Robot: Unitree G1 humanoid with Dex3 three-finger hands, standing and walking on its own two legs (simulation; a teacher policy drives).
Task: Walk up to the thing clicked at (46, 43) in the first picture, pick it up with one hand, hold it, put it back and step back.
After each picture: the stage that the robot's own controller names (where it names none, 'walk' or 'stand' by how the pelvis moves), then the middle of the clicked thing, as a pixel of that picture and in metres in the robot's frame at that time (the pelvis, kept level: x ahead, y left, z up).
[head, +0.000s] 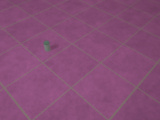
stand; (47, 46) +1.38 +0.38 -0.72
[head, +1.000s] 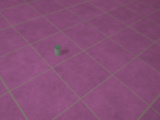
walk; (57, 50) +1.28 +0.17 -0.70
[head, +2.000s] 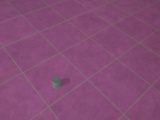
walk; (55, 82) +0.82 +0.17 -0.71
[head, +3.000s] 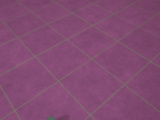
walk; out of the picture +0.49 +0.23 -0.69
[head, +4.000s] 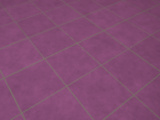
stand; out of the picture +0.43 +0.18 -0.72
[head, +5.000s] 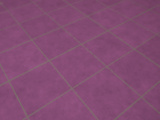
stand; out of the picture +0.40 +0.15 -0.72
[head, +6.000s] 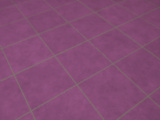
walk; out of the picture +0.40 +0.14 -0.68
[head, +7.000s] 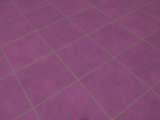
walk; out of the picture +0.40 +0.13 -0.66
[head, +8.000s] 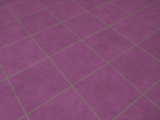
stand; out of the picture +0.38 +0.14 -0.68
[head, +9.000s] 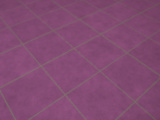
stand; out of the picture +0.34 +0.16 -0.73
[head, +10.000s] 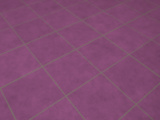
stand; out of the picture +0.33 +0.16 -0.73
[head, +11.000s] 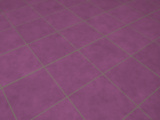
stand; out of the picture +0.33 +0.16 -0.73
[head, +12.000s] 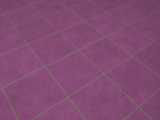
go down; out of the picture +0.33 +0.15 -0.73
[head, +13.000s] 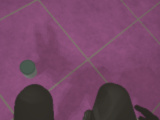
go down; (29, 69) +0.42 +0.20 -0.34
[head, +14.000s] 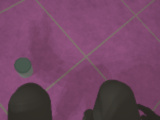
approach; (24, 68) +0.42 +0.21 -0.30
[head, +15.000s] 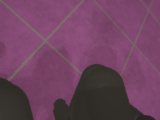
close in; out of the picture +0.41 +0.25 -0.22
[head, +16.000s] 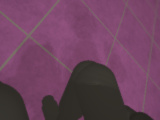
close; out of the picture +0.40 +0.26 -0.22
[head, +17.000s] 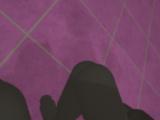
lift; out of the picture +0.39 +0.25 -0.23
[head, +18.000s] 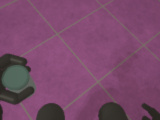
lift; (21, 83) +0.33 +0.19 -0.01
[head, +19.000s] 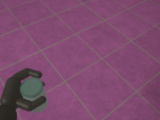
hold; (35, 95) +0.31 +0.16 +0.01
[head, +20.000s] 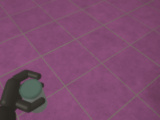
hold; (34, 96) +0.31 +0.17 +0.01
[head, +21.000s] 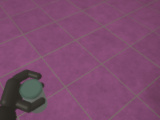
hold; (34, 96) +0.31 +0.17 +0.01
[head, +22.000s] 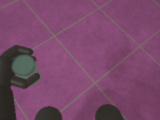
crouch; (28, 71) +0.39 +0.18 -0.05
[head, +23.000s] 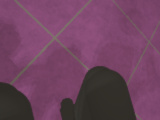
lower; out of the picture +0.41 +0.26 -0.19
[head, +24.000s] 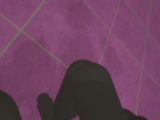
lower; out of the picture +0.42 +0.28 -0.23
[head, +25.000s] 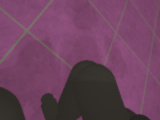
lower; out of the picture +0.41 +0.28 -0.23
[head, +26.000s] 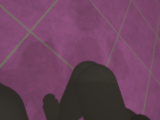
lower; out of the picture +0.40 +0.28 -0.22
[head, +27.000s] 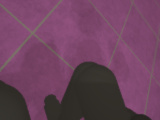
lower; out of the picture +0.40 +0.28 -0.22
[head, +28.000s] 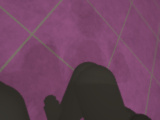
open; out of the picture +0.40 +0.27 -0.23
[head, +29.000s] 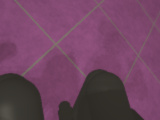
stand; out of the picture +0.41 +0.26 -0.24
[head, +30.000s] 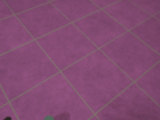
stand; out of the picture +0.37 +0.17 -0.61
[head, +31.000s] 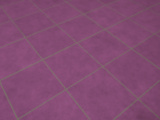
stand; out of the picture +0.36 +0.18 -0.67
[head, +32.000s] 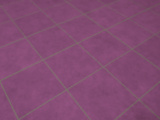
stand; out of the picture +0.35 +0.17 -0.67
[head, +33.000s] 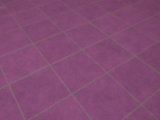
stand; out of the picture +0.37 +0.16 -0.72
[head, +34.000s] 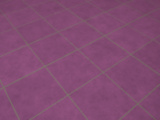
stand; out of the picture +0.35 +0.17 -0.73
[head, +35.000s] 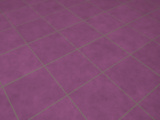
stand; out of the picture +0.35 +0.17 -0.73
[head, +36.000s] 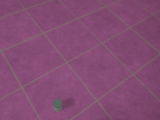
walk; (57, 105) +0.48 +0.12 -0.71
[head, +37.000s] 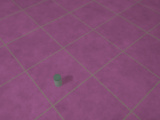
walk; (57, 80) +0.75 +0.22 -0.69
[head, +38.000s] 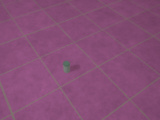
stand; (66, 66) +1.01 +0.16 -0.70
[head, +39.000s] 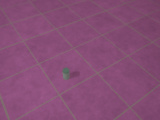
stand; (66, 73) +0.96 +0.14 -0.72
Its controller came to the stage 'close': yes
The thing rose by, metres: 0.72
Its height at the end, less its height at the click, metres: +0.00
